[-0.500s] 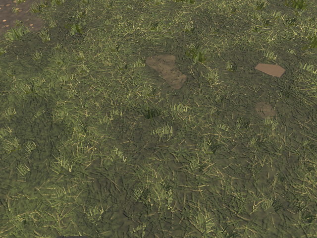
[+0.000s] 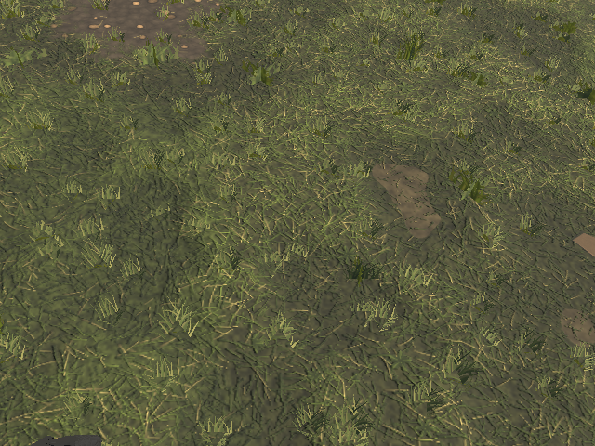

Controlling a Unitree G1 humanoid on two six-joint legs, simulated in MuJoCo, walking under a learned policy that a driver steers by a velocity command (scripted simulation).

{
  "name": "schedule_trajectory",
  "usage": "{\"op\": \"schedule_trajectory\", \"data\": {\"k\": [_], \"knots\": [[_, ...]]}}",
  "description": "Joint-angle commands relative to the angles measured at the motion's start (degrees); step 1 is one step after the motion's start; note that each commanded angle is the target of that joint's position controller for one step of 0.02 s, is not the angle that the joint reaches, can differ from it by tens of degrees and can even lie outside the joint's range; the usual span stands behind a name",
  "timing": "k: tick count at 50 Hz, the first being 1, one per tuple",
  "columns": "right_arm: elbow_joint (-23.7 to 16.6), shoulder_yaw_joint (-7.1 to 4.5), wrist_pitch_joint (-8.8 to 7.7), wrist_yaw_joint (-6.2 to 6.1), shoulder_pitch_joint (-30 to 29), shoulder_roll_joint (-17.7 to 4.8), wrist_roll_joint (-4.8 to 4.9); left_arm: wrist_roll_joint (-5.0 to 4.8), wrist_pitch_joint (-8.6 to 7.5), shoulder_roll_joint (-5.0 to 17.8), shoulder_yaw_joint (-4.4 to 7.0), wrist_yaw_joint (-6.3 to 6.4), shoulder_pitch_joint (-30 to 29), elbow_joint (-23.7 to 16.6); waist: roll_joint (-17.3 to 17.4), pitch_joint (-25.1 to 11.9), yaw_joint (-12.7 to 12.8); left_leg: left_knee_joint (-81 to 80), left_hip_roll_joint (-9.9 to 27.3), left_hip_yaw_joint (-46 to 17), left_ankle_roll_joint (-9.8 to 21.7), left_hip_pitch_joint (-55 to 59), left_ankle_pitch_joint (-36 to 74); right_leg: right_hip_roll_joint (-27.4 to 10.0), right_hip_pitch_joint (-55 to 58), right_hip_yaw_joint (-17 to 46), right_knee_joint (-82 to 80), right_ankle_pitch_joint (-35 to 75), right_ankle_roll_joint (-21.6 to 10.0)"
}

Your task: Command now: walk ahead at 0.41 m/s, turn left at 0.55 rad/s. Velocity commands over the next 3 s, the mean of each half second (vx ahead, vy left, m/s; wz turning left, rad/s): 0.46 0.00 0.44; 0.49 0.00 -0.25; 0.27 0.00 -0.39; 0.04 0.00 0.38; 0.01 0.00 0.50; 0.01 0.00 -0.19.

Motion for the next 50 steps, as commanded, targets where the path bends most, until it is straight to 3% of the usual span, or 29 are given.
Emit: {"op": "schedule_trajectory", "data": {"k": [1,5,8,10,11,12,13,14,15,16,17,18,19,21,25,28,30,33,34,35,36,37,38,39,40,41,42,45,50], "knots": [[-3.1,-2.5,-0.74,-0.63,1.0,-10.1,0.25,-0.36,-1.46,1.3,-0.27,-0.74,-10.0,-5.5,9.2,2.9,-0.6,-6.9,10.0,-11.3,6.6,4.2,6.1,1.1,-5.8,-0.2,-7.4,4.6,1.0],[-2.6,-3.01,-0.01,-0.85,3.8,-10.9,0.74,-0.88,-2.44,1.1,-1.08,-1.93,-15.9,-7.7,9.9,5.3,-3.1,-4.4,10.8,-13.6,7.6,4.4,7.5,1.7,-4.2,-0.7,-14.0,2.9,1.5],[-3.2,-3.42,0.64,-1.1,3.1,-11.5,1.1,-1.15,-3.41,2.3,-1.08,-2.59,-15.6,-8.2,10.8,5.1,-2.2,-1.4,11.5,-16.1,7.1,3.8,10.8,2.4,1.5,-0.9,-17.6,0.8,0.8],[-4.2,-3.79,0.99,-1.16,0.7,-12.1,1.11,-1.24,-3.81,4.3,-0.41,-2.44,-10.4,-7.1,12.8,3.5,0.9,1.8,11.5,-17.1,5.9,1.9,17.8,3.1,10.3,-1.6,-18.9,-1.6,-0.8],[-5.1,-3.64,1.0,-1.1,-1.2,-11.6,1.0,-0.98,-3.97,6.1,0.51,-2.01,-4.0,-5.3,12.6,0.1,4.3,7.1,9.1,-15.9,4.5,0.3,25.4,3.7,19.4,-2.3,-21.0,-1.2,-2.5],[-6.4,-3.08,0.77,-0.77,-3.0,-10.1,0.28,-0.32,-4.03,8.8,1.49,-1.52,5.3,-3.2,10.7,-7.0,8.6,18.3,5.9,-12.7,2.5,-4.2,27.6,-0.5,33.4,0.4,-19.8,-0.6,-5.4],[-7.7,-1.68,0.38,-0.67,-2.1,-6.0,-1.48,0.6,-3.5,12.7,1.97,-0.94,16.1,-2.0,0.9,-18.0,11.4,35.9,1.2,-8.1,0.4,-14.2,10.2,-12.2,51.2,13.2,-17.3,-5.0,-9.1],[-8.5,-0.76,-0.54,-0.45,7.7,-2.0,1.19,0.94,-3.05,14.1,2.16,-1.75,17.7,0.3,-22.2,-22.7,5.6,52.0,-5.1,-6.3,-2.1,-32.6,-20.4,-23.1,62.3,41.9,-26.8,-17.2,-17.8],[-5.9,-2.01,-0.83,-0.57,5.6,-8.6,2.5,-0.14,-2.95,7.1,0.56,-1.83,14.6,-0.2,-13.1,-13.7,6.8,57.9,-0.5,-7.5,-2.2,-37.9,-16.8,-20.9,55.8,39.6,-29.7,-24.1,-16.1],[-6.9,-2.52,-0.88,-0.33,-1.3,-10.7,2.06,-0.58,-2.64,4.0,-0.25,-1.57,11.4,-0.4,-6.8,-5.9,7.6,57.3,1.5,-5.3,-1.9,-38.5,-11.2,-18.1,47.3,28.5,-29.7,-19.9,-14.0],[-7.5,-2.42,-1.02,-0.35,-4.9,-9.8,1.26,-0.13,-2.4,3.6,-0.66,-1.59,8.9,-0.3,-1.5,-2.2,6.4,55.6,3.5,-3.9,-1.8,-35.9,-7.5,-15.5,39.6,21.9,-30.6,-12.1,-13.3],[-8.3,-2.57,-1.22,-0.13,-7.4,-9.2,0.44,0.38,-2.22,2.6,-0.95,-1.6,7.7,0.2,-1.0,0.1,5.5,52.9,4.5,-3.4,-1.8,-34.7,-5.5,-13.5,34.9,17.8,-31.8,-7.0,-13.3],[-8.7,-2.49,-1.19,0.3,-7.3,-8.1,0.53,1.01,-2.34,2.3,-1.25,-1.44,7.4,0.7,-2.8,0.1,4.1,51.0,5.7,-3.2,-1.6,-32.3,-4.4,-12.4,32.2,14.9,-33.0,-4.3,-13.3],[-9.3,-1.9,-0.99,0.73,-7.7,-5.9,0.59,0.4,-2.75,2.4,-1.28,-1.3,8.1,1.9,-3.9,0.6,3.2,46.8,6.5,-1.5,-1.9,-31.8,-4.4,-12.0,30.0,11.8,-35.2,-0.2,-14.4],[-12.4,-0.44,-1.35,1.51,-15.6,-4.3,-0.52,-0.56,-2.48,6.1,-0.63,-0.82,9.2,3.2,-2.1,3.0,4.3,32.2,7.5,1.9,-3.4,-32.2,4.4,-11.4,27.3,5.5,-37.9,5.3,-14.7],[-14.2,0.07,-1.89,2.27,-22.1,-4.4,-0.15,-1.46,-1.83,7.6,-0.57,-0.85,12.3,4.3,-1.8,3.8,6.4,21.4,5.0,4.4,-3.6,-26.4,12.3,-9.2,25.3,2.6,-37.2,6.0,-12.9],[-15.5,-0.17,-2.12,2.69,-24.9,-5.6,0.28,-1.96,-1.32,8.6,-0.5,-0.79,15.0,5.4,-2.1,4.0,6.9,17.4,3.9,4.1,-3.4,-24.5,13.5,-10.7,27.2,4.2,-35.8,5.5,-12.2],[-15.7,-1.28,-2.58,2.96,-23.1,-8.3,0.31,-1.98,-0.3,10.0,-0.32,-0.46,15.9,6.1,-2.6,2.7,4.1,12.4,2.2,4.2,-2.0,-18.0,11.2,-12.2,30.1,5.9,-30.4,7.7,-10.1],[-14.3,-2.25,-2.61,2.68,-18.2,-9.9,0.1,-1.8,-0.11,9.7,-0.58,-0.35,15.7,6.1,-2.3,-0.1,1.2,10.8,1.0,5.1,-0.9,-9.9,10.2,-10.4,29.0,4.5,-24.4,13.6,-8.7],[-12.3,-3.66,-2.56,2.11,-9.9,-12.7,-0.24,-1.09,-0.16,7.7,-1.36,-0.35,15.8,5.7,-1.5,-5.5,-2.8,11.5,2.8,3.9,0.9,2.7,10.5,-7.1,24.3,2.4,-13.4,13.7,-6.7],[-11.5,-4.9,-2.15,1.24,0.1,-17.8,-1.26,0.98,-0.3,2.9,-3.08,-0.35,16.5,3.7,7.7,-15.5,-5.8,12.8,16.1,-9.7,4.4,18.8,10.6,-2.1,13.4,-1.1,6.6,-5.2,-3.9],[-10.8,-4.82,-1.77,1.77,0.5,-19.2,-1.89,-1.14,-1.17,-0.8,-4.04,-0.43,23.8,3.3,22.6,-22.5,-1.8,3.5,26.0,-34.1,11.7,28.0,-2.3,3.4,-1.7,1.0,22.0,-31.4,-2.4],[-11.4,-3.49,-1.87,1.96,-1.7,-13.3,-1.33,-2.52,-1.18,5.9,-2.38,-0.31,20.5,4.3,14.2,-15.8,-3.0,0.7,23.6,-32.6,10.1,22.8,-8.3,0.4,-6.8,4.5,28.2,-29.2,-2.5],[-11.5,-2.62,-2.11,1.91,-5.4,-10.8,-0.71,-2.81,-1.06,7.4,-1.76,-0.3,16.0,2.9,11.3,-8.5,-2.4,0.0,21.8,-23.2,8.2,15.9,-6.3,-1.9,-9.1,3.3,28.4,-23.7,-3.0],[-11.5,-2.05,-2.36,2.09,-9.1,-9.3,-0.88,-2.27,-0.68,6.5,-1.78,-0.02,14.1,2.9,7.7,-5.1,-0.5,-1.4,19.4,-17.2,7.4,9.1,-0.8,-4.1,-6.7,2.5,26.8,-19.2,-2.7],[-11.2,-1.75,-2.63,2.27,-11.7,-7.7,-1.06,-1.56,-0.12,5.8,-1.5,0.04,13.6,2.8,7.7,-2.2,1.2,-3.4,17.3,-12.0,7.0,4.0,3.3,-5.5,-4.8,2.6,24.2,-16.3,-2.4],[-10.9,-1.73,-3.05,2.25,-13.2,-7.2,-1.42,-1.64,0.62,4.7,-1.47,-0.1,14.6,2.9,8.9,-1.3,2.7,-5.3,16.4,-8.3,6.5,0.5,5.6,-6.6,-1.7,2.9,23.0,-14.3,-2.2],[-9.4,-2.35,-4.14,1.86,-14.1,-7.7,-1.41,-1.61,2.31,2.2,-1.7,-0.23,13.0,1.8,6.6,1.1,4.1,-8.9,16.3,-1.2,7.3,-2.4,12.8,-7.0,-2.1,2.8,20.3,-10.3,-1.3],[-7.2,-3.31,-3.75,0.73,-12.5,-10.1,-1.44,-0.95,2.41,1.1,-2.17,-1.54,6.2,-0.9,4.7,3.6,2.9,-10.4,15.0,9.1,6.3,-0.4,16.4,-6.4,-3.7,1.3,5.2,2.5,-0.8]]}}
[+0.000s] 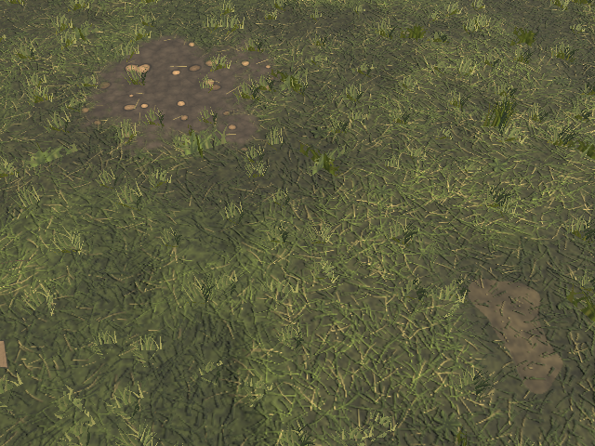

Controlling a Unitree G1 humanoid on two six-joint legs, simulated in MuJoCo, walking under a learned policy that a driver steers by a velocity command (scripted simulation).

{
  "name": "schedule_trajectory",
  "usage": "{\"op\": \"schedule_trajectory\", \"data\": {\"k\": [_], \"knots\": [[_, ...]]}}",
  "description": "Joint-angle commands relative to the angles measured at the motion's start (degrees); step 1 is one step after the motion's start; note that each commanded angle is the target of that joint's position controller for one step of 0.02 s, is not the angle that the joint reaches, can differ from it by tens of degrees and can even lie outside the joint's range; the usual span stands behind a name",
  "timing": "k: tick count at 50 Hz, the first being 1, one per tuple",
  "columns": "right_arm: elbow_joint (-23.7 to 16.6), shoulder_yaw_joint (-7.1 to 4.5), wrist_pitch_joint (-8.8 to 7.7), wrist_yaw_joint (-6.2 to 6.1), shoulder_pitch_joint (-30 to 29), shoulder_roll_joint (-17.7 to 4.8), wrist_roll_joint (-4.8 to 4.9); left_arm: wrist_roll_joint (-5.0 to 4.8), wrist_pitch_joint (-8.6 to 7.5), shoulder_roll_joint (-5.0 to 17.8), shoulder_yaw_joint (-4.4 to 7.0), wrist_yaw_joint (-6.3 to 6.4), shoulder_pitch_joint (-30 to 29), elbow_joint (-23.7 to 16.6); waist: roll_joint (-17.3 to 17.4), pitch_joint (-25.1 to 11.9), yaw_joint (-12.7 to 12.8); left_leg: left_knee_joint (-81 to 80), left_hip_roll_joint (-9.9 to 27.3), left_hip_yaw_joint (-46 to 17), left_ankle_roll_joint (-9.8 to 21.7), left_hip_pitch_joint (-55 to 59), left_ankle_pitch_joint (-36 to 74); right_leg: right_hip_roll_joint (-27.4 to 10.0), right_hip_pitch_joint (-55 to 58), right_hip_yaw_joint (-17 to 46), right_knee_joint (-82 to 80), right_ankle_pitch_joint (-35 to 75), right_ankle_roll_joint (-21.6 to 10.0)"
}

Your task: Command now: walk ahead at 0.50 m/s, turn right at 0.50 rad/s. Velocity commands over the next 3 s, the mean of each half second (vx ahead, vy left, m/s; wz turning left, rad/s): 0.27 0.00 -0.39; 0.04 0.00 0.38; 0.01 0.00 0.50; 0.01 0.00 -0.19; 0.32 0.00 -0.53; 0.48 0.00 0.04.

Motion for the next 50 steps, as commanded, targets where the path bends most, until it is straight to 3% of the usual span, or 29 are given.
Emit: {"op": "schedule_trajectory", "data": {"k": [1,4,7,9,10,11,12,13,14,15,16,18,21,23,26,30,32,35,38,39,40,41,42,43,44,45,46,50], "knots": [[-4.0,-2.0,-0.88,-0.78,-4.8,-8.5,0.22,0.33,-0.42,0.0,-0.54,-1.2,-2.1,-3.8,5.4,1.6,1.5,-8.7,15.5,-4.3,7.7,-1.2,13.8,-1.3,0.7,-0.2,-8.6,8.2,-0.1],[-2.5,-2.61,-0.09,-1.06,-2.1,-10.0,0.97,0.41,-0.44,0.0,-0.91,-2.15,-7.8,-6.2,4.6,3.6,-0.6,-8.1,16.7,-1.4,7.1,2.4,13.9,-0.6,0.6,-2.9,-14.7,8.3,-1.3],[-2.0,-3.1,1.49,-1.45,-2.6,-11.6,1.88,0.97,-0.44,1.4,-0.3,-2.94,-9.2,-8.3,6.0,3.4,0.5,-0.6,17.1,1.4,5.3,6.4,33.2,2.2,3.6,-6.6,-18.9,3.0,-3.1],[-2.6,-3.55,2.5,-1.95,-4.0,-13.2,2.87,0.89,-0.37,4.0,1.19,-3.04,-2.5,-7.5,8.2,-1.9,4.4,10.8,16.1,2.3,3.4,7.4,50.4,6.8,13.1,-9.9,-20.1,-1.0,-5.2],[-3.1,-3.34,2.86,-2.01,-5.1,-12.8,3.32,0.8,-0.39,6.7,2.78,-2.62,5.4,-5.4,7.1,-6.1,8.7,21.6,13.9,3.4,1.5,4.7,49.5,9.3,23.8,-10.2,-24.9,3.9,-7.0],[-3.6,-2.67,2.44,-1.91,-3.5,-11.1,2.27,0.97,0.07,11.3,4.59,-1.25,11.8,-4.0,1.9,-10.1,11.4,37.3,10.6,3.7,-2.6,-6.2,32.5,6.2,38.3,-3.4,-27.3,19.5,-9.7],[-5.4,-0.24,1.62,-1.12,2.3,-2.7,-2.05,1.4,0.64,17.5,4.98,0.04,9.6,-4.9,-14.7,-14.8,3.4,58.9,1.5,0.6,-6.5,-28.0,-28.5,-8.2,55.8,17.0,-20.1,49.6,-17.6],[-5.4,0.04,0.47,-0.48,4.7,-6.2,-0.1,2.08,0.02,16.2,4.33,-0.75,9.6,-8.4,-8.4,-30.2,6.0,68.8,-1.6,-13.5,-6.8,-32.4,-31.9,-16.6,60.8,36.2,-27.8,36.9,-27.1],[-6.5,-0.98,0.23,-0.53,-3.4,-9.8,2.41,1.79,-0.31,12.7,3.6,-1.23,7.8,-9.0,-1.0,-24.5,8.3,68.1,0.9,-15.7,-5.5,-35.2,-25.7,-13.5,55.8,30.0,-31.7,30.9,-24.1],[-7.7,-0.76,0.38,-1.2,-6.7,-9.2,2.34,0.49,-0.6,10.1,3.02,-1.11,4.3,-8.8,1.2,-16.0,6.6,63.4,2.8,-14.6,-4.9,-37.6,-19.8,-10.4,47.8,23.9,-33.0,25.0,-21.0],[-6.1,-0.84,1.1,-2.0,-6.1,-9.2,1.41,0.03,-0.58,6.9,1.96,-0.73,0.7,-9.1,3.5,-11.6,4.5,60.1,5.5,-14.3,-5.2,-35.5,-16.1,-9.0,40.0,19.0,-34.0,23.8,-18.6],[-5.3,-1.28,2.92,-2.43,-3.4,-9.8,1.0,1.72,-0.63,4.5,0.94,-0.28,-2.1,-9.4,1.0,-10.0,1.5,56.0,7.1,-14.3,-5.1,-26.5,-12.5,-7.3,28.6,13.8,-36.4,27.5,-17.3],[-4.0,-0.36,4.07,-2.6,-1.0,-6.0,0.87,2.93,-1.85,2.6,-0.12,-0.04,-2.5,-6.8,-0.1,-10.7,0.1,47.1,7.4,-13.8,-5.6,-20.7,-8.3,-5.5,23.9,5.8,-37.5,35.0,-16.6],[-3.6,0.28,4.41,-2.47,-2.4,-4.7,0.85,3.19,-1.81,2.6,-0.33,0.45,-3.2,-5.3,-1.1,-10.4,0.5,38.8,7.8,-13.7,-5.8,-18.4,-3.9,-4.3,23.8,2.1,-38.2,32.5,-15.0],[-3.8,0.25,5.09,-2.12,-5.9,-6.0,1.59,3.78,-1.21,4.0,-0.17,1.0,-3.6,-3.7,-1.9,-8.3,2.4,31.2,7.6,-13.3,-5.8,-16.5,0.4,-4.7,24.2,1.0,-40.8,20.0,-13.9],[-6.1,-0.52,5.88,-1.96,-10.0,-8.2,1.91,2.79,0.66,6.5,0.67,1.86,-2.0,-2.3,-2.1,-3.9,4.6,30.0,6.7,-12.7,-5.3,-22.8,-7.0,-8.6,29.8,4.7,-41.3,8.1,-15.1],[-6.8,-0.54,6.05,-1.69,-10.7,-7.7,1.79,2.24,1.62,6.4,0.79,2.44,-1.4,-2.2,-1.9,-3.4,5.0,30.1,6.5,-12.3,-5.2,-25.1,-10.7,-10.6,33.6,6.1,-39.9,9.2,-15.5],[-6.9,-0.4,5.88,-0.82,-9.7,-6.4,1.96,1.75,2.76,6.5,1.04,3.08,-2.2,-2.6,-2.1,-4.9,4.3,26.6,4.9,-10.0,-4.6,-23.4,-12.7,-11.6,37.9,4.7,-35.8,21.3,-14.8],[-5.5,-0.57,5.54,0.53,-5.6,-5.9,2.22,0.46,3.89,7.0,1.48,3.62,-3.7,-2.9,-2.8,-6.6,1.4,11.8,1.8,-6.5,-2.0,-14.5,-0.9,-9.0,37.7,-0.1,-29.0,26.0,-10.9],[-5.7,-1.25,5.48,0.52,-5.4,-8.4,1.72,0.15,3.74,6.5,1.54,3.59,-2.0,-2.5,-0.3,-6.7,1.4,6.4,3.3,-10.6,0.2,-9.5,10.5,-6.0,34.3,-2.8,-24.4,19.0,-6.9],[-6.6,-2.86,5.53,-0.22,-4.2,-14.9,0.99,2.08,2.98,4.3,1.11,3.2,-2.4,-4.1,12.1,-8.4,3.0,7.4,13.7,-25.0,5.0,0.3,34.0,0.1,21.9,-8.9,-11.9,3.3,-1.7],[-6.7,-3.41,5.48,-0.29,-1.8,-17.2,0.21,3.34,2.22,2.9,0.7,3.09,-8.2,-6.5,20.6,-8.0,-0.1,7.1,23.2,-37.9,16.1,6.0,50.7,9.5,6.1,-7.6,-0.9,-28.5,2.0],[-7.1,-2.7,4.86,-0.29,-0.8,-14.3,-0.35,2.84,1.8,4.3,1.09,2.61,-8.8,-6.3,12.5,-10.9,-1.3,7.0,22.5,-36.0,18.5,7.8,48.3,8.2,3.1,-0.9,8.0,-31.9,2.3],[-7.4,-2.63,4.34,-0.48,-3.5,-13.4,0.04,1.5,1.8,4.8,1.44,2.31,-7.5,-5.6,9.6,-9.5,0.6,7.9,19.1,-31.2,15.7,7.8,45.3,6.9,1.1,0.3,10.6,-27.8,2.2],[-7.9,-2.68,4.29,-0.75,-6.2,-12.7,0.98,1.17,1.94,4.6,1.55,2.52,-6.5,-4.6,7.3,-8.5,1.7,8.2,16.3,-28.4,12.9,7.0,41.9,6.1,-0.1,0.5,9.8,-24.1,2.6],[-8.4,-2.41,4.52,-1.12,-7.8,-11.9,1.93,1.45,2.14,5.3,1.81,2.84,-6.6,-4.5,7.3,-7.8,2.2,7.9,15.4,-27.6,11.7,6.2,40.2,5.3,-0.2,1.0,8.2,-21.2,3.2],[-8.7,-2.18,4.95,-1.41,-8.3,-11.6,2.07,1.42,2.18,4.9,1.81,2.88,-6.5,-4.5,8.2,-8.0,2.8,7.7,14.0,-26.5,11.4,4.1,40.8,5.8,2.3,0.6,7.9,-19.0,3.9],[-9.3,-2.67,6.13,-2.11,-7.5,-12.5,1.75,1.01,1.84,3.5,1.35,2.8,-7.2,-4.9,9.6,-7.9,2.2,7.7,12.0,-26.9,11.0,3.3,36.7,7.2,5.1,0.1,-1.9,-14.5,5.4]]}}
Over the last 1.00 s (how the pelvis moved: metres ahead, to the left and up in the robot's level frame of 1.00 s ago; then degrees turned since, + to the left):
0.51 0.07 -0.01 2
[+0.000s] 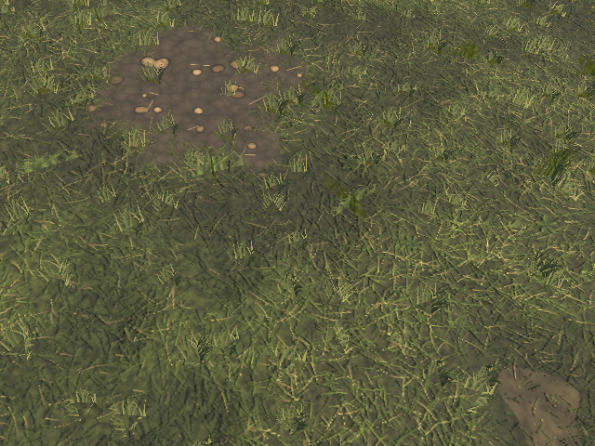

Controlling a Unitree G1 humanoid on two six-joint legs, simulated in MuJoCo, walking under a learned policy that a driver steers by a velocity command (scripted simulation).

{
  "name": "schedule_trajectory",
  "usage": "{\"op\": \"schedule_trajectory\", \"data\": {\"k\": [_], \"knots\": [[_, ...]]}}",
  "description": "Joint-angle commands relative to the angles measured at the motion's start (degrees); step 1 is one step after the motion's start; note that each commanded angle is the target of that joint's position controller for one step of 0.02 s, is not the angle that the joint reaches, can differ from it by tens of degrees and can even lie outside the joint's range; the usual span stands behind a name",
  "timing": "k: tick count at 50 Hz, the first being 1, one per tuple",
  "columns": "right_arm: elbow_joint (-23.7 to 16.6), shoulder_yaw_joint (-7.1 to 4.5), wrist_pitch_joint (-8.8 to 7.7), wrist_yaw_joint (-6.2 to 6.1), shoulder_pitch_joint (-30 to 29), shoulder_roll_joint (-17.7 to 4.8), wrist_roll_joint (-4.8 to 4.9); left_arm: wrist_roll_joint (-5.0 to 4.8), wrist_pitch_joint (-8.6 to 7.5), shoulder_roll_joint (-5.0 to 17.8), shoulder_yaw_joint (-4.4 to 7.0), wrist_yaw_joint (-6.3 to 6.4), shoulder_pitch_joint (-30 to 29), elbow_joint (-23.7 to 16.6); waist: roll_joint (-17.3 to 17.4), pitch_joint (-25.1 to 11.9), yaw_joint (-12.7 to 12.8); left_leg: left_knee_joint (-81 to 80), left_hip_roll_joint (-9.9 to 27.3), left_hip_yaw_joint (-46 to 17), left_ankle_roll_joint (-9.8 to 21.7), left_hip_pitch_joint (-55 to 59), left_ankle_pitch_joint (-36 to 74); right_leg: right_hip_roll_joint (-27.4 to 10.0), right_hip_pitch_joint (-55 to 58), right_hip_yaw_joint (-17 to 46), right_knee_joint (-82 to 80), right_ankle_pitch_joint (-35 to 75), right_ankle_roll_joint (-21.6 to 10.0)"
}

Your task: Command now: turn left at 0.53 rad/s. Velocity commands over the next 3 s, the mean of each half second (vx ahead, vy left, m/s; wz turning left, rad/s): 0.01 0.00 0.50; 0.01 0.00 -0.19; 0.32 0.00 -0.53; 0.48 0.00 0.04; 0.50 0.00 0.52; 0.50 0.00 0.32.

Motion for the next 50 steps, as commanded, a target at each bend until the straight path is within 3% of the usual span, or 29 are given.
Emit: {"op": "schedule_trajectory", "data": {"k": [1,8,10,11,12,13,14,15,16,17,18,21,25,27,29,30,31,32,33,34,35,38,40,41,44,46,48,50], "knots": [[-4.2,-2.91,0.07,-0.87,-0.3,-10.5,0.15,-0.13,-0.94,2.7,0.38,0.0,-1.7,-3.8,8.4,-9.7,-0.2,-1.7,12.7,-12.3,10.1,12.5,36.6,0.1,-2.7,1.0,-6.6,2.9,1.3],[-5.8,-2.93,1.24,-0.58,-3.2,-10.9,0.11,-0.47,-1.98,4.2,0.74,-1.08,-0.8,-4.1,11.6,-8.7,-0.4,0.0,11.3,-19.9,9.3,7.2,28.4,1.7,6.7,2.0,-19.7,3.4,0.3],[-6.5,-2.72,1.52,-0.73,-5.1,-10.5,0.63,-0.55,-2.69,4.6,1.08,-1.57,1.8,-3.6,12.0,-8.7,1.2,1.6,9.7,-22.0,7.6,6.5,24.4,1.8,11.4,1.6,-28.9,7.8,-0.9],[-6.9,-2.5,1.68,-0.93,-6.1,-10.0,0.91,-0.45,-3.04,4.8,1.35,-1.73,3.9,-2.9,11.5,-8.5,2.6,3.1,7.9,-21.8,5.7,4.6,19.8,1.3,16.2,0.9,-36.3,15.1,-1.8],[-7.1,-1.96,1.6,-1.06,-4.5,-8.1,0.43,0.18,-3.12,7.3,2.06,-1.53,5.5,-2.7,7.7,-9.8,2.0,7.3,5.1,-19.6,2.9,-0.2,9.6,-5.0,23.3,5.3,-38.2,21.4,-4.1],[-6.8,-0.92,1.35,-0.76,0.3,-4.3,-0.96,1.09,-2.68,11.2,2.57,-0.96,4.8,-3.6,-7.8,-10.9,-1.5,20.2,-3.3,-10.1,-0.6,-9.0,-15.4,-17.6,29.7,17.5,-37.7,37.8,-10.0],[-7.8,-2.16,0.83,-0.8,0.7,-8.1,-0.38,2.73,-2.65,11.0,2.42,-1.37,5.7,-3.3,-14.8,-9.6,-0.9,32.1,-5.8,-5.8,-3.3,-17.2,-28.3,-25.5,27.0,28.7,-39.3,42.1,-19.8],[-6.4,-3.49,0.78,-0.82,1.6,-12.3,-0.19,2.26,-2.9,8.2,1.59,-1.4,3.8,-4.4,-8.8,-8.0,-1.0,40.8,-2.0,-5.9,-4.8,-18.0,-24.6,-24.7,25.1,24.8,-39.6,38.2,-21.1],[-5.5,-4.06,1.18,-0.77,1.1,-12.9,0.22,1.63,-2.83,5.7,0.97,-1.14,1.4,-4.8,-6.4,-6.6,-1.5,43.5,-0.9,-4.8,-5.5,-18.5,-20.2,-20.5,23.7,18.3,-39.0,33.5,-18.5],[-4.6,-3.85,1.85,-1.01,1.2,-11.2,0.27,0.95,-2.63,4.7,0.54,-0.92,0.2,-5.1,-5.4,-5.7,-1.3,44.7,-0.6,-4.2,-6.4,-18.4,-17.4,-17.1,22.9,14.0,-39.1,29.5,-16.5],[-4.9,-3.41,2.18,-1.03,0.5,-9.7,0.06,0.4,-2.45,4.6,0.32,-0.64,0.2,-4.8,-5.8,-4.9,-0.6,45.6,-0.6,-3.8,-7.2,-18.8,-15.0,-16.1,22.5,12.1,-39.3,29.6,-16.6],[-6.5,-2.03,1.89,-0.77,-1.9,-6.1,0.47,0.71,-1.8,5.1,0.16,0.11,3.3,-3.6,-7.7,-5.5,1.2,38.4,-0.6,-0.7,-8.1,-17.4,-12.8,-14.1,24.9,7.5,-39.8,31.6,-17.5],[-7.4,-0.47,1.56,-0.3,-3.5,-3.9,-0.38,0.33,-1.32,7.0,0.52,-0.23,3.2,-3.1,-9.3,-7.6,2.3,22.0,2.0,2.5,-7.8,-8.6,-13.4,-15.2,25.2,5.6,-38.9,33.7,-17.9],[-6.8,-0.51,1.59,-0.01,-2.6,-4.7,-0.16,-0.09,-1.04,7.8,0.59,-0.69,4.0,-2.4,-10.0,-7.6,2.6,14.9,1.7,4.5,-7.3,-4.1,-11.0,-15.6,24.1,5.8,-38.2,33.9,-17.8],[-4.3,-0.28,1.51,0.25,1.5,-3.1,-0.65,-0.83,-1.06,5.7,-0.57,-1.27,3.5,-1.5,-8.0,-6.9,0.1,-1.3,1.0,5.6,-5.3,5.5,0.1,-13.7,19.8,5.3,-36.0,30.5,-15.7],[-3.5,-0.28,1.53,0.25,2.5,-3.5,-1.08,-1.05,-1.5,3.7,-1.41,-1.74,5.7,-0.3,-6.3,-6.5,-0.3,-8.7,1.4,4.4,-3.8,12.0,6.6,-12.1,16.1,5.0,-35.6,26.4,-12.6],[-3.8,-0.92,1.66,-0.29,3.5,-7.3,-1.46,0.38,-2.31,2.1,-2.24,-2.52,7.7,0.0,-0.2,-8.5,1.0,-6.8,8.4,-3.1,-2.0,19.6,17.8,-9.2,11.3,3.1,-32.1,18.7,-7.9],[-4.7,-1.01,1.88,-0.68,0.5,-9.8,-2.33,1.46,-3.05,0.1,-2.8,-3.09,10.4,0.2,9.9,-8.7,4.2,-3.6,15.6,-7.4,2.8,16.0,23.2,-4.7,9.8,-1.0,-30.9,4.6,-4.1],[-4.8,-0.52,1.32,-0.03,-2.1,-6.9,-2.73,0.8,-2.73,2.3,-2.48,-2.65,6.9,-0.4,10.6,-7.9,2.8,-5.0,15.5,-6.7,5.8,6.5,11.3,-5.0,15.8,-1.6,-31.3,4.0,-2.4],[-5.1,-0.46,0.73,0.31,-4.0,-6.2,-2.66,0.35,-2.33,4.8,-1.86,-2.33,4.2,-0.8,9.2,-4.9,2.2,-5.8,12.1,-4.6,4.5,5.7,3.7,-4.1,14.9,-2.2,-29.8,8.4,-1.8],[-4.5,-0.98,0.31,0.2,-3.3,-7.5,-2.7,0.01,-1.97,5.5,-1.54,-1.82,2.9,-1.0,10.4,-3.7,1.1,-5.9,10.8,-4.0,3.1,6.3,1.1,-3.1,12.4,-2.8,-27.8,10.9,-1.9],[-3.6,-1.63,-0.36,-0.63,0.1,-8.6,-1.89,-0.54,-0.78,6.0,-0.9,-1.12,4.4,-1.5,12.5,-1.7,0.2,-6.0,15.1,-5.5,5.3,5.9,9.8,-2.6,7.6,-3.1,-20.6,6.7,-2.7],[-4.3,-1.77,-0.53,-1.4,0.5,-8.2,-2.02,-0.96,-0.16,5.4,-0.32,-1.43,4.7,-1.9,13.6,-2.6,-1.3,-6.1,21.3,-8.7,10.5,8.0,20.7,-3.2,1.3,-2.2,-4.8,-9.9,-2.6],[-4.4,-1.72,-0.72,-1.57,0.0,-7.9,-1.99,-1.25,0.29,5.2,0.15,-1.56,5.1,-2.0,11.4,-2.7,-1.0,-6.0,23.4,-8.9,12.3,8.6,25.9,-4.1,-1.3,-0.7,2.0,-12.8,-2.2],[-4.9,-2.01,-0.87,-1.34,-5.1,-7.5,-1.09,-1.12,1.46,3.2,-0.04,-1.81,6.3,-2.0,7.6,-2.9,1.0,-5.0,20.5,-1.5,10.5,8.3,27.0,-5.7,-0.2,-1.6,-1.5,-7.1,-0.9],[-4.8,-2.34,-0.38,-1.1,-6.5,-8.0,-1.01,-1.05,1.59,2.6,-0.43,-2.65,5.7,-3.0,8.2,-4.7,0.6,-3.6,19.1,2.3,9.5,7.7,27.8,-5.2,4.7,-4.2,-8.0,-2.9,-0.7],[-4.1,-2.71,-0.03,-1.01,-5.6,-8.8,-0.43,-1.25,1.65,3.6,-0.15,-3.56,5.9,-4.3,9.2,-6.6,0.3,-1.3,19.5,3.5,8.7,9.0,27.9,-3.9,8.1,-6.2,-14.2,0.4,-1.5],[-3.4,-2.98,0.06,-0.72,-5.5,-9.6,0.82,-1.48,1.85,3.6,0.15,-4.1,9.1,-4.0,8.6,-8.1,2.0,0.9,19.2,5.3,6.1,5.6,12.6,-1.7,15.7,-9.4,-23.7,7.5,-4.2]]}}
Over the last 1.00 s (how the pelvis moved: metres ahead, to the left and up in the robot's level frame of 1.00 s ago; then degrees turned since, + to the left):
0.27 -0.02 0.00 3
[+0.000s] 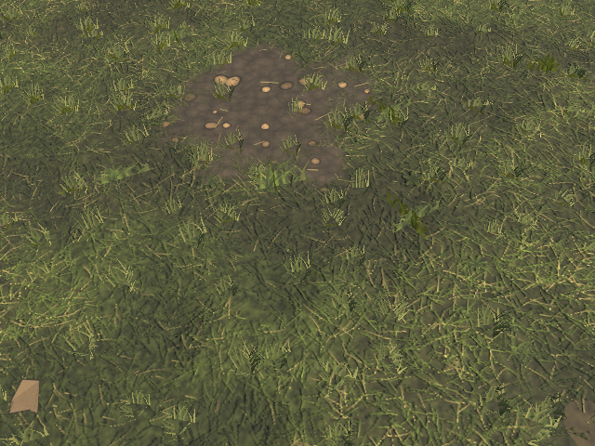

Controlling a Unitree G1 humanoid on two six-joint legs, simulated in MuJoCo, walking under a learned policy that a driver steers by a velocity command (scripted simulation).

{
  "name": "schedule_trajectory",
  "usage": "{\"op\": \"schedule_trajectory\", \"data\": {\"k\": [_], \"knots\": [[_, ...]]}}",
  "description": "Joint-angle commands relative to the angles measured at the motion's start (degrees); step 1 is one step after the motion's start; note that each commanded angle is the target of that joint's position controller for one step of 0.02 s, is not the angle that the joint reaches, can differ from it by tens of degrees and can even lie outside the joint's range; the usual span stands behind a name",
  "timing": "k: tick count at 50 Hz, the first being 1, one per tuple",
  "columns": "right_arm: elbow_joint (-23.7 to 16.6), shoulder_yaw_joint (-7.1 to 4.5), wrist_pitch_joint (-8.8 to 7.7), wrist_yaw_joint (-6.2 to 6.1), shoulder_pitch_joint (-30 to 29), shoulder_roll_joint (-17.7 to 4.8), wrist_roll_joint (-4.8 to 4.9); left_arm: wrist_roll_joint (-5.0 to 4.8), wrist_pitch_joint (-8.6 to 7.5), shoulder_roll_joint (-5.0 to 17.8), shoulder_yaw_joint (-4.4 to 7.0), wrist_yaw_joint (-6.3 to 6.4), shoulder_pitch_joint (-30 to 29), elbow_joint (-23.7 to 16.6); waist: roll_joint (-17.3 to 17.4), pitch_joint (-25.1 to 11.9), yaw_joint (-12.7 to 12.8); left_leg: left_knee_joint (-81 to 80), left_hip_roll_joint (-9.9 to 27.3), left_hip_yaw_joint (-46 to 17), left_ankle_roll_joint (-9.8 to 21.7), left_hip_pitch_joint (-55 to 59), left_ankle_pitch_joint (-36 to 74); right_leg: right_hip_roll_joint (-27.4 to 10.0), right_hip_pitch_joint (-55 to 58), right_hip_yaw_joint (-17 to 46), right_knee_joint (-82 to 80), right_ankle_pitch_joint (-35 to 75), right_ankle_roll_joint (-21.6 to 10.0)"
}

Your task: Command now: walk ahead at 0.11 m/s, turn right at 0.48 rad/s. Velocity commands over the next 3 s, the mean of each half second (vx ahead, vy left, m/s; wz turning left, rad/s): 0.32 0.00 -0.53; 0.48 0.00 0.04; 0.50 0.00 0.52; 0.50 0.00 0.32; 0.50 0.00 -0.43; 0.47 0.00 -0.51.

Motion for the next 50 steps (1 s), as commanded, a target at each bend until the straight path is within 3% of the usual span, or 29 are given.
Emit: {"op": "schedule_trajectory", "data": {"k": [1,2,3,4,5,6,7,8,11,17,22,25,26,27,28,29,30,31,32,33,34,35,37,39,41,44,47,49,50], "knots": [[-2.3,-2.39,-0.76,0.33,-0.5,-8.2,1.1,-0.27,-0.42,4.9,1.85,-0.35,6.4,-2.0,3.9,-9.4,2.1,0.5,11.0,-5.3,7.9,-2.6,4.2,4.1,13.7,-3.2,-11.7,6.5,-4.0],[-2.4,-1.19,-1.13,0.92,-0.2,-4.2,-0.31,-0.75,-0.77,9.1,3.43,0.38,11.9,-0.6,-6.7,-8.8,3.5,15.2,6.2,0.4,3.8,-13.8,-8.7,-1.5,22.6,7.7,-17.5,3.9,-8.1],[-7.9,0.06,-1.97,0.98,-6.1,-1.3,-1.6,0.15,-2.55,17.7,4.86,0.41,14.4,-2.5,-20.8,-7.4,4.6,33.0,-5.4,-1.8,-0.3,-34.3,-22.8,-17.8,26.1,43.0,-27.8,-6.7,-21.0],[-8.1,-0.91,-3.29,1.17,-9.3,-5.1,0.46,1.95,-4.79,14.1,3.49,-0.28,13.8,-3.5,-11.3,-7.4,6.8,38.9,-3.7,-12.2,0.9,-37.6,-20.8,-21.1,24.0,48.7,-33.1,-16.2,-24.4],[-7.9,-1.54,-4.17,1.68,-9.3,-7.1,1.93,1.9,-6.05,11.0,2.45,-0.03,11.0,-3.7,-10.2,-3.0,4.7,38.1,-1.7,-13.2,2.6,-38.7,-14.6,-19.4,21.4,44.4,-33.9,-20.5,-21.8],[-6.4,-2.14,-4.76,1.62,-7.6,-8.4,1.31,0.97,-6.54,8.9,1.81,0.34,8.6,-4.1,-7.5,-0.7,3.0,36.2,-0.3,-12.8,3.2,-37.6,-9.0,-16.6,19.4,39.3,-33.1,-19.1,-18.7],[-5.5,-2.38,-5.25,1.38,-6.9,-8.7,-0.02,0.43,-6.46,7.9,1.3,0.91,6.7,-4.5,-6.7,0.1,2.2,32.7,0.5,-12.9,2.9,-36.3,-3.4,-14.2,18.4,34.8,-32.9,-14.3,-16.7],[-4.9,-2.48,-5.64,1.49,-6.3,-8.2,-0.67,0.69,-6.38,7.5,0.92,1.47,6.4,-4.9,-7.4,-0.2,1.6,30.1,0.7,-12.7,2.4,-33.1,1.2,-11.6,17.0,30.9,-33.4,-9.9,-15.4],[-4.1,-2.11,-6.51,2.02,-6.3,-6.0,-0.69,1.02,-6.93,7.4,0.96,2.32,9.5,-5.0,-5.8,-1.6,1.9,23.3,-1.3,-11.3,0.4,-31.4,11.1,-8.8,19.1,24.8,-33.9,4.0,-14.9],[-5.6,-1.11,-7.2,2.79,-11.9,-3.5,-0.06,0.41,-6.61,7.8,1.39,3.0,13.5,-3.9,-7.8,-0.2,4.0,7.1,-3.5,-11.3,-2.8,-28.0,19.2,-6.6,17.3,21.1,-32.3,11.5,-13.9],[-7.8,-0.55,-8.63,4.3,-17.3,-3.6,0.4,-0.28,-5.71,8.0,1.73,3.26,16.5,-2.8,-8.0,0.9,5.8,-0.4,-5.0,-11.0,-1.9,-24.8,18.1,-7.6,18.2,24.4,-28.0,16.2,-14.0],[-6.7,-1.11,-9.33,4.67,-12.8,-5.4,0.44,0.02,-5.35,7.9,1.87,3.41,15.5,-2.7,-10.7,-0.6,3.5,-2.0,-5.2,-9.7,0.5,-17.1,16.4,-9.3,19.0,25.1,-25.3,24.5,-12.4],[-5.9,-1.7,-9.49,4.43,-9.2,-6.6,0.32,0.21,-5.29,7.7,1.81,3.33,14.8,-2.8,-11.6,-2.3,1.5,-3.0,-6.1,-8.4,1.9,-12.2,15.0,-8.6,19.5,24.3,-21.9,33.2,-11.7],[-4.2,-2.62,-9.57,3.95,-2.9,-8.4,0.08,0.47,-5.29,6.6,1.38,3.13,14.1,-3.1,-10.8,-6.7,-1.9,-5.1,-6.4,-7.4,4.1,-2.9,16.3,-5.7,18.8,21.6,-14.1,41.9,-10.1],[-3.1,-3.2,-9.55,3.53,6.4,-10.6,-0.8,1.22,-5.33,4.7,0.5,2.93,13.2,-4.3,-8.6,-15.5,-6.4,-2.4,0.0,-13.7,8.1,13.5,14.4,-2.9,11.6,19.9,-0.7,37.6,-8.2],[-0.8,-4.46,-9.05,3.49,15.0,-15.6,-1.74,0.72,-5.87,-0.7,-1.02,2.92,20.4,-5.1,8.6,-25.8,-4.7,-4.5,14.1,-39.8,17.3,35.4,2.9,6.2,-8.8,14.9,21.5,10.5,-3.6],[0.6,-3.34,-9.09,4.32,15.6,-11.2,-0.57,-0.71,-6.62,1.7,-1.0,2.9,21.5,-4.6,14.9,-24.4,-4.3,-13.6,18.3,-54.6,19.0,35.1,-6.2,7.0,-17.8,16.3,30.1,-10.2,-3.2],[0.2,-2.23,-8.8,4.07,11.6,-7.5,0.27,-1.5,-6.92,6.3,0.19,2.66,15.6,-4.8,8.9,-14.2,-4.7,-14.4,16.4,-46.6,16.7,27.1,-9.3,3.5,-21.9,16.0,33.4,-6.2,-3.5],[0.0,-1.67,-8.27,3.83,8.7,-6.1,0.06,-0.78,-7.23,6.6,0.06,2.52,10.2,-5.9,4.1,-8.7,-4.4,-14.9,13.6,-38.8,15.5,19.1,-4.9,1.1,-21.3,13.3,32.2,-2.1,-3.9],[0.2,-1.16,-7.8,3.79,6.8,-5.2,-0.34,0.43,-7.74,5.9,0.03,2.28,6.6,-7.0,2.0,-4.7,-3.0,-16.3,11.1,-33.7,15.3,12.0,1.6,-0.9,-20.5,11.2,28.9,0.8,-4.0],[0.2,-0.65,-7.74,3.68,5.8,-4.4,-0.86,1.04,-8.0,5.3,0.18,2.0,5.9,-7.2,2.6,-3.6,-1.5,-17.6,9.1,-30.7,15.1,7.9,6.3,-2.6,-18.1,10.7,25.8,2.9,-4.0],[0.2,-0.49,-7.72,3.59,5.5,-4.3,-0.87,1.05,-8.12,4.2,-0.05,1.72,6.5,-7.2,3.8,-3.6,-0.5,-18.8,8.0,-29.2,15.4,5.6,9.5,-3.1,-16.1,10.1,23.5,3.6,-3.7],[0.7,-0.59,-7.82,3.32,6.0,-5.0,0.17,1.5,-8.21,2.0,-0.77,1.43,6.4,-7.5,4.4,-3.4,0.4,-20.3,7.1,-26.4,16.6,3.2,14.2,-3.5,-15.2,8.2,17.4,3.2,-2.6],[1.0,-1.13,-7.57,2.76,6.5,-7.0,0.77,2.16,-8.64,0.5,-1.69,1.23,2.0,-9.3,3.6,-2.0,-0.2,-21.3,6.1,-23.2,16.7,0.2,16.6,-3.1,-13.9,6.7,8.0,6.9,-1.2],[1.3,-1.55,-7.05,2.37,7.4,-8.4,1.03,2.0,-9.24,-0.3,-2.26,0.73,-2.4,-10.2,3.3,-1.7,-1.6,-21.0,4.1,-20.1,15.1,-2.5,17.3,-1.5,-9.5,5.8,-1.4,14.8,-0.4],[2.3,-1.8,-6.23,2.13,11.3,-9.5,1.51,1.15,-9.76,1.3,-1.87,0.12,-7.0,-11.3,3.4,-2.4,-3.2,-19.1,4.7,-21.1,13.4,-2.1,16.5,0.9,-4.4,6.0,-8.7,22.8,0.3],[2.6,-1.85,-5.48,1.86,12.8,-9.7,1.64,0.67,-10.16,3.6,-0.73,0.1,-7.3,-11.9,4.2,-2.9,-1.8,-14.9,6.2,-24.6,11.0,0.5,12.8,1.2,0.5,7.1,-13.3,21.2,-1.1],[2.3,-1.2,-5.14,1.81,12.8,-7.9,1.02,0.86,-10.27,5.9,0.81,0.66,-0.2,-10.2,3.8,-6.2,2.5,-6.1,3.1,-23.3,8.4,-1.4,16.5,1.2,12.1,6.0,-16.0,18.2,-3.5],[1.1,0.03,-5.27,2.01,12.2,-4.6,0.16,1.73,-10.32,8.9,1.9,1.23,7.8,-9.5,0.3,-12.5,6.5,7.9,-0.5,-20.5,6.2,-7.1,11.8,-6.1,24.0,12.3,-15.6,15.7,-6.7]]}}
Over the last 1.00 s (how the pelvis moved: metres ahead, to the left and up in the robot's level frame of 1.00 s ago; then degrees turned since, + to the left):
0.01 -0.03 -0.01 6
